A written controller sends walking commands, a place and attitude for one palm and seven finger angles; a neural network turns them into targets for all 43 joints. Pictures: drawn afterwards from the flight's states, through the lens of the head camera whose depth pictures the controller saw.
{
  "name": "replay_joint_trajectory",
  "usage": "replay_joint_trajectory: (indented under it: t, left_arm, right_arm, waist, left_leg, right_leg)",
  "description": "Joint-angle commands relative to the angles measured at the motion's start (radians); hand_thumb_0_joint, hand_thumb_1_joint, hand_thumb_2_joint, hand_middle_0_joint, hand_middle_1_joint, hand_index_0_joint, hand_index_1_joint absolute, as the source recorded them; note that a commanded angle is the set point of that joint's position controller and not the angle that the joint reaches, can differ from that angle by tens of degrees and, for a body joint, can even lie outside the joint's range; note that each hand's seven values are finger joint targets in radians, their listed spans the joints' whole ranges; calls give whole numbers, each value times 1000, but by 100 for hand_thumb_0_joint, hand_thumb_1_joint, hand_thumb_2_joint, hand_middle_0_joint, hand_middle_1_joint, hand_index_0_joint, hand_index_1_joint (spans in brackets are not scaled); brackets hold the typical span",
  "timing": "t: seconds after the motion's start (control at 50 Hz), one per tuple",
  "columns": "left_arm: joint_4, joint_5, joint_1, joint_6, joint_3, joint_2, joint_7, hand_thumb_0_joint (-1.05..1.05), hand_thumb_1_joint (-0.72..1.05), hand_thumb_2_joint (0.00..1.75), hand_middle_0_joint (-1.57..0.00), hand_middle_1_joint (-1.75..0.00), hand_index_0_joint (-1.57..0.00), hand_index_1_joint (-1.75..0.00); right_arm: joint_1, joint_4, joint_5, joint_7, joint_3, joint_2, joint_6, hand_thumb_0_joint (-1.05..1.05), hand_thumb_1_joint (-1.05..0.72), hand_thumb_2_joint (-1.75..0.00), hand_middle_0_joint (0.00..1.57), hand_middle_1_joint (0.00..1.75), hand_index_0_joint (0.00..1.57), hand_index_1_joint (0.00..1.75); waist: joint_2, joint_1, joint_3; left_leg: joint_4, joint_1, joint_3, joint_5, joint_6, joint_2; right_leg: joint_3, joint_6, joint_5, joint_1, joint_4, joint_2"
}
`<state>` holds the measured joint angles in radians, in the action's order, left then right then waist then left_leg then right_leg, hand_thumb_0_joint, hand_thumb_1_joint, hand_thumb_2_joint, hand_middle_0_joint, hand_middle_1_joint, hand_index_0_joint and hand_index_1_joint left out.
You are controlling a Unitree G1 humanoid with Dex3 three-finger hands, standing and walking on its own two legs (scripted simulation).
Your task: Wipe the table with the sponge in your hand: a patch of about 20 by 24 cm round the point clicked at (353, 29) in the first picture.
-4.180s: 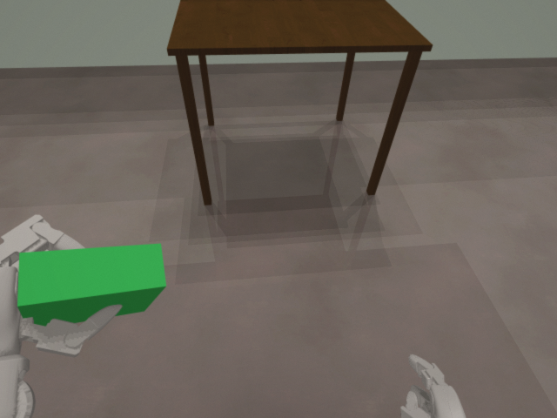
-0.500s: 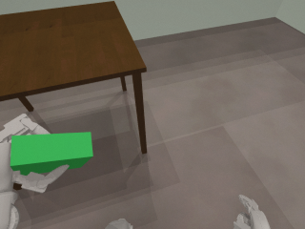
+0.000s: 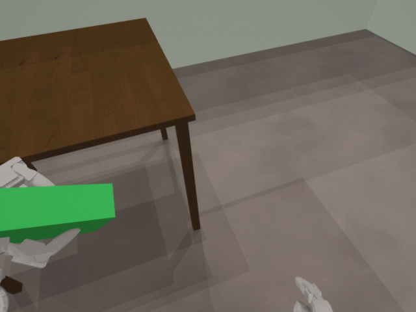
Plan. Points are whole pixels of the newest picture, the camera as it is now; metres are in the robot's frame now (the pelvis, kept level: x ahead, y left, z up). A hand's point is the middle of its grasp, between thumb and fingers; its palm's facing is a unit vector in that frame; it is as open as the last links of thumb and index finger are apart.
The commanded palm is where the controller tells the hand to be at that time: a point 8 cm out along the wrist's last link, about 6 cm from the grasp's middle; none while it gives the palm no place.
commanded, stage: take the last steps up to it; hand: left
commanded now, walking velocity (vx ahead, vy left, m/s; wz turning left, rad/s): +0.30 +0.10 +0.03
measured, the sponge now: (73, 212) +0.22 +0.21 +0.16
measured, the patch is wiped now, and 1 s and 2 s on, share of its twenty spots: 0.00 0.00 0.00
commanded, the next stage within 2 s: come to a stop and stand still in 1.14 s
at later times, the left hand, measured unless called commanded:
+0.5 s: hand (57, 151) +0.32 +0.27 +0.18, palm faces +0.43 -0.80 -0.42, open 9.1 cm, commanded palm +0.26 +0.31 +0.18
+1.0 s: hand (98, 131) +0.39 +0.24 +0.16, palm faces +0.40 -0.80 -0.45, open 9.1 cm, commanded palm +0.33 +0.28 +0.18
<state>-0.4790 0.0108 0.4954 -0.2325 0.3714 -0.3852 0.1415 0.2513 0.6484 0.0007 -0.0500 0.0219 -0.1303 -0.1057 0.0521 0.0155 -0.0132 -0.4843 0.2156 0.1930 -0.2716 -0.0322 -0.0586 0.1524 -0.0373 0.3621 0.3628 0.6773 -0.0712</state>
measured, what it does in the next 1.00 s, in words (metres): walks ahead: right foot, then left foot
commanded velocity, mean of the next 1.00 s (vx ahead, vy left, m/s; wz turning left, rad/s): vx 0.23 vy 0.09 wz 0.00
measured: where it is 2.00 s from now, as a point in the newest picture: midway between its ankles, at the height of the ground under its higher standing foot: outside the picture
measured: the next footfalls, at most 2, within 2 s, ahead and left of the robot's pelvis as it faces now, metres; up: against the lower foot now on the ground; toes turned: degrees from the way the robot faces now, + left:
right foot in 0.04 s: +0.07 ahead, -0.11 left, +0.00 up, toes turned -9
left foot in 0.42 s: +0.20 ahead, +0.15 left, +0.00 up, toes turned +11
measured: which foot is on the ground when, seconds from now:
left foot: down 0.00-0.06, up 0.08-0.40, down 0.42-0.82, up 0.84-1.00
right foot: up 0.00-0.02, down 0.04-0.44, up 0.46-0.80, down 0.82-1.00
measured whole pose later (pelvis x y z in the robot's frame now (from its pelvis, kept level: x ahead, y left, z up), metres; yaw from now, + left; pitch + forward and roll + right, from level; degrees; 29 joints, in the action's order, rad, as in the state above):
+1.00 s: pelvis +0.17 +0.00 +0.00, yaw +1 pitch +0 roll +3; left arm -0.41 0.01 0.44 -0.20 0.32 -0.31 0.15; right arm 0.18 0.66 0.00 -0.05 -0.01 -0.24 -0.04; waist 0.01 0.00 -0.06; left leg -1.09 0.49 0.07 -0.37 0.04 -0.05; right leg 0.16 0.07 0.28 0.24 0.52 -0.05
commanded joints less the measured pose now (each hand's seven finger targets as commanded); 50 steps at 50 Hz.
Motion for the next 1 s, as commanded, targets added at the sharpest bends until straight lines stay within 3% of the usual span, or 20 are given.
replay_joint_trajectory:
  t: [0.0,0.04,0.06,0.1,0.14,0.2,0.28,0.34,0.38,0.4,0.42,0.44,0.48,0.58,0.76,0.78,0.82,0.86,0.92,0.98]
  left_arm:
    - [-122,-3,-147,-38,72,-116,22,0,10,130,-120,-160,-120,-160]
    - [-117,-2,-154,-35,109,-182,30,0,10,130,-120,-160,-120,-160]
    - [-147,8,-204,-43,108,-181,32,0,10,130,-120,-160,-120,-160]
    - [-152,12,-196,-48,104,-172,20,0,10,130,-120,-160,-120,-160]
    - [-184,1,-129,-73,112,-171,23,0,10,130,-120,-160,-120,-160]
    - [-262,1,-125,-93,140,-193,29,0,10,130,-120,-160,-120,-160]
    - [-271,15,-8,-79,166,-178,46,0,10,130,-120,-160,-120,-160]
    - [-276,18,-23,-66,153,-160,58,0,10,130,-120,-160,-120,-160]
    - [-257,18,-53,-69,141,-152,57,0,10,130,-120,-160,-120,-160]
    - [-258,20,-60,-70,105,-123,51,0,10,130,-120,-160,-120,-160]
    - [-283,24,-98,-77,99,-126,50,0,10,130,-120,-160,-120,-160]
    - [-239,8,-130,-83,108,-162,51,0,10,130,-120,-160,-120,-160]
    - [-210,10,-162,-77,121,-183,37,0,10,130,-120,-160,-120,-160]
    - [-344,15,-72,-70,88,-134,20,0,10,130,-120,-160,-120,-160]
    - [-152,18,-76,-21,118,-138,28,0,10,130,-120,-160,-120,-160]
    - [-124,10,-104,-18,111,-140,27,0,10,130,-120,-160,-120,-160]
    - [-114,9,-153,-6,101,-171,30,0,10,130,-120,-160,-120,-160]
    - [-108,18,-169,-17,80,-146,21,0,10,130,-120,-160,-120,-160]
    - [-174,1,-120,-51,108,-176,29,0,10,130,-120,-160,-120,-160]
    - [-251,2,-77,-73,125,-185,39,0,10,130,-120,-160,-120,-160]
  right_arm:
    - [-109,-147,2,-26,-68,-174,-43,0,-90,-90,20,30,20,30]
    - [-133,-167,3,-20,-62,-149,-36,0,-90,-90,20,30,20,30]
    - [-140,-155,-5,-14,-67,-168,-41,0,-90,-90,20,30,20,30]
    - [-127,-143,2,-2,-77,-180,-25,0,-90,-90,20,30,20,30]
    - [-151,-142,-1,-6,-63,-166,-7,0,-90,-90,20,30,20,30]
    - [-163,-164,-4,-7,-67,-157,7,0,-90,-90,20,30,20,30]
    - [-139,-208,-7,-7,-79,-145,2,0,-90,-90,20,30,20,30]
    - [-103,-216,-5,-12,-86,-147,2,0,-90,-90,20,30,20,30]
    - [-82,-212,-2,-25,-101,-167,4,0,-90,-90,20,30,20,30]
    - [-80,-217,5,-28,-113,-196,4,0,-90,-90,20,30,20,30]
    - [-87,-223,9,-21,-115,-212,3,0,-90,-90,20,30,20,30]
    - [-99,-233,9,-13,-101,-200,-4,0,-90,-90,20,30,20,30]
    - [-122,-193,5,-12,-90,-187,-14,0,-90,-90,20,30,20,30]
    - [-109,-178,11,5,-81,-179,-46,0,-90,-90,20,30,20,30]
    - [-118,-158,6,-24,-62,-177,-24,0,-90,-90,20,30,20,30]
    - [-109,-154,7,-26,-63,-170,-16,0,-90,-90,20,30,20,30]
    - [-150,-180,6,-19,-51,-148,-10,0,-90,-90,20,30,20,30]
    - [-132,-151,5,-6,-64,-174,-17,0,-90,-90,20,30,20,30]
    - [-174,-147,-2,-10,-44,-157,6,0,-90,-90,20,30,20,30]
    - [-154,-163,-9,-6,-55,-162,12,0,-90,-90,20,30,20,30]
  waist:
    - [-9,-12,116]
    - [-375,5,118]
    - [-293,0,104]
    - [-208,-13,77]
    - [-126,-11,46]
    - [-156,-17,71]
    - [-179,22,106]
    - [-186,-2,142]
    - [-98,-25,168]
    - [77,-38,181]
    - [254,-29,179]
    - [190,-28,139]
    - [145,-28,76]
    - [174,-9,116]
    - [64,-12,120]
    - [-38,-18,115]
    - [-363,-4,57]
    - [-281,-17,55]
    - [-129,-9,82]
    - [-131,-14,118]
  left_leg:
    - [-52,87,-130,-29,-61,-153]
    - [-544,452,-66,-275,18,38]
    - [-693,502,-182,-247,39,8]
    - [-758,504,-228,-156,57,-26]
    - [-706,494,-202,-101,63,-44]
    - [-448,354,-147,-51,56,-57]
    - [-200,252,-25,-18,46,2]
    - [-35,85,13,85,46,30]
    - [54,-98,11,152,28,27]
    - [87,-227,-156,174,-22,-93]
    - [124,-311,-471,346,-135,-313]
    - [175,-216,-575,308,-201,-373]
    - [206,-92,-515,120,-217,-355]
    - [193,-36,-245,203,-148,-223]
    - [54,58,-175,-3,-63,-203]
    - [-59,113,-132,-80,-37,-153]
    - [-484,403,-80,-306,39,29]
    - [-688,442,-203,-174,59,-7]
    - [-672,435,-175,-105,74,-18]
    - [-498,374,-126,-59,68,-13]
  right_leg:
    - [-38,41,-75,-243,-257,-8]
    - [-644,225,-211,-439,-402,-363]
    - [-653,257,-238,-415,-413,-422]
    - [-537,242,-256,-363,-392,-359]
    - [-316,206,-472,-331,-366,-305]
    - [-160,170,-585,-295,-337,-260]
    - [-165,176,-642,-356,-298,-236]
    - [-125,141,-505,-312,-226,-206]
    - [-85,95,-452,-219,-56,-148]
    - [-44,57,-254,-75,139,-86]
    - [-27,20,235,142,367,19]
    - [-96,33,308,190,522,42]
    - [-145,24,215,236,564,-36]
    - [-63,7,39,125,338,-22]
    - [10,10,-50,-181,-192,37]
    - [-80,38,-68,-234,-275,-20]
    - [-629,210,-105,-297,-441,-362]
    - [-553,212,-190,-289,-432,-351]
    - [-290,175,-637,-337,-328,-275]
    - [-182,165,-783,-369,-304,-255]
